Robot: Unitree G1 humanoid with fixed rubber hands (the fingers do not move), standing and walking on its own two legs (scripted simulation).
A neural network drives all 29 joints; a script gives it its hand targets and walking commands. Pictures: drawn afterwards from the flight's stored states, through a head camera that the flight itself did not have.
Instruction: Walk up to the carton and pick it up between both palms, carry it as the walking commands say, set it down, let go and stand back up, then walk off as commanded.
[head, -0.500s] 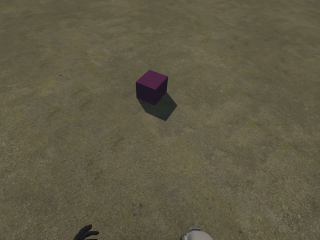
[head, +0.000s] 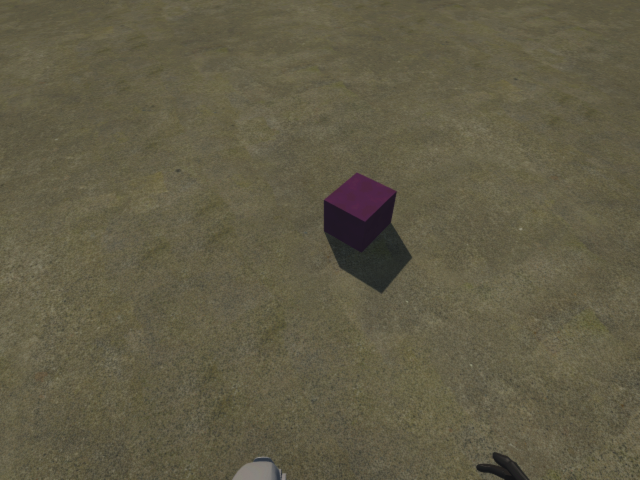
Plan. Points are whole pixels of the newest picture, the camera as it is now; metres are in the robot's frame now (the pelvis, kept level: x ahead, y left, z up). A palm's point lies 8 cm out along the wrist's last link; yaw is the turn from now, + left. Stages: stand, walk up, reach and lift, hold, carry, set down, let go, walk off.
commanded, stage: walk up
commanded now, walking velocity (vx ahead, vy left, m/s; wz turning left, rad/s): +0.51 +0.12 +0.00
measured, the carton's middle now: (359, 211) +1.30 +0.00 -0.69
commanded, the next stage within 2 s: none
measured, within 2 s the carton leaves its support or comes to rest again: neither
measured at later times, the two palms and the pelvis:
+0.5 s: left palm (210, 329) +0.37 +0.25 -0.13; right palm out of the picture +0.12 -0.20 -0.11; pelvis +0.24 +0.03 +0.00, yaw +0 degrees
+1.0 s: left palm (236, 315) +0.39 +0.21 -0.11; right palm (487, 237) +0.64 -0.26 -0.12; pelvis +0.49 -0.03 +0.00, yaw +1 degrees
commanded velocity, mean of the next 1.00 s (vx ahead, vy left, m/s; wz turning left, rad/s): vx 0.50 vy -0.04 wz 0.00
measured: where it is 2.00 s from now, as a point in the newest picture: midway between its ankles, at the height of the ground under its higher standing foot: (356, 303)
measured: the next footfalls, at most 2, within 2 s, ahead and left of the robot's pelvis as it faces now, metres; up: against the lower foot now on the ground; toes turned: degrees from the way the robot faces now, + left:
left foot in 0.10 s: +0.21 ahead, +0.17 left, +0.00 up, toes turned +9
right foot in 0.62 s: +0.47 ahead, -0.15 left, +0.00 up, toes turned -8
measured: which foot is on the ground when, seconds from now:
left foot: up 0.00-0.08, down 0.10-0.62, up 0.64-1.00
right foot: down 0.00-0.12, up 0.14-0.60, down 0.62-1.00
